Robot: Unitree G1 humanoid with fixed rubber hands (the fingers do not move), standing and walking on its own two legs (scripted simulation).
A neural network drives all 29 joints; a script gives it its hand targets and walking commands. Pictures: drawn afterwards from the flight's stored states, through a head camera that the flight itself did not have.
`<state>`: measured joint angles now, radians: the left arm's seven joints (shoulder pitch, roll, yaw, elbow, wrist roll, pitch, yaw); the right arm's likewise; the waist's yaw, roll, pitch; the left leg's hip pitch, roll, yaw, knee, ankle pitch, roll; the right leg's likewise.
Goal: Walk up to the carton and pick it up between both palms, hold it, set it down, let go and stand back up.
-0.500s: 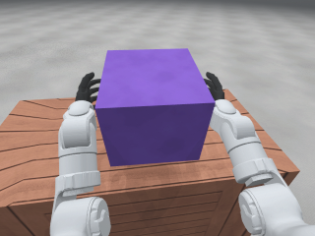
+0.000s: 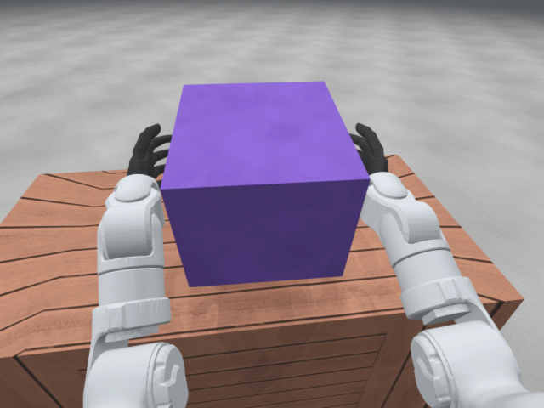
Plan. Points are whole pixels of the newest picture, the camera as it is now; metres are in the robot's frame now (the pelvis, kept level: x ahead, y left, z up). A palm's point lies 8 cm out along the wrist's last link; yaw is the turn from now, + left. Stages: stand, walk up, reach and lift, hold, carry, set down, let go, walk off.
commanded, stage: hold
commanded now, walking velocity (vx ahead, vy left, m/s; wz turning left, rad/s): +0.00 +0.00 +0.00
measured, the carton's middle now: (260, 177) +0.40 +0.00 +0.20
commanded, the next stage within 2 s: none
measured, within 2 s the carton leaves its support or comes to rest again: neither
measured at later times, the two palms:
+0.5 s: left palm (144, 180) +0.36 +0.16 +0.23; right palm (373, 178) +0.36 -0.15 +0.22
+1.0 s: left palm (142, 185) +0.36 +0.16 +0.22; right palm (370, 175) +0.36 -0.15 +0.22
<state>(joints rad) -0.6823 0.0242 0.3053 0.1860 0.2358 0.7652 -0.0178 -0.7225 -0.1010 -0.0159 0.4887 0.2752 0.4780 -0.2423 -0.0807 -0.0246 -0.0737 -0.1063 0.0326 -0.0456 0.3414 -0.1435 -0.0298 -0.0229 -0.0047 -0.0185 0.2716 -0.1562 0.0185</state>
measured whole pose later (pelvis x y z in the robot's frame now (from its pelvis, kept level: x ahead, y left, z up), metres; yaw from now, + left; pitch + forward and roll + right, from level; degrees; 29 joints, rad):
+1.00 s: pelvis +0.00 +0.00 +0.00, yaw +0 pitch -6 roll -1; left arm -0.66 0.02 0.30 0.15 0.23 0.77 -0.02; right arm -0.72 -0.10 0.00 0.47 0.29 0.48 -0.25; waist -0.08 -0.04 -0.07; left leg -0.10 0.03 -0.06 0.35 -0.15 -0.03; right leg -0.02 0.00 -0.01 0.28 -0.16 0.02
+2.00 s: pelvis +0.00 +0.00 +0.00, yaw +0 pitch -6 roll -1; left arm -0.68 0.01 0.31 0.17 0.25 0.78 -0.02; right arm -0.72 -0.10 -0.02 0.47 0.28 0.50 -0.24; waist -0.09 -0.03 -0.06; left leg -0.10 0.03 -0.06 0.35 -0.15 -0.03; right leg -0.01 0.00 -0.01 0.28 -0.16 0.02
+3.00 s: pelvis -0.01 +0.00 +0.00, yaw +0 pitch -5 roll -1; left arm -0.72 0.02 0.32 0.21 0.25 0.77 -0.02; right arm -0.74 -0.09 -0.05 0.50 0.25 0.49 -0.24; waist -0.07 -0.03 -0.07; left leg -0.11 0.02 -0.05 0.33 -0.13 -0.03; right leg -0.04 0.00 0.01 0.29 -0.15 0.02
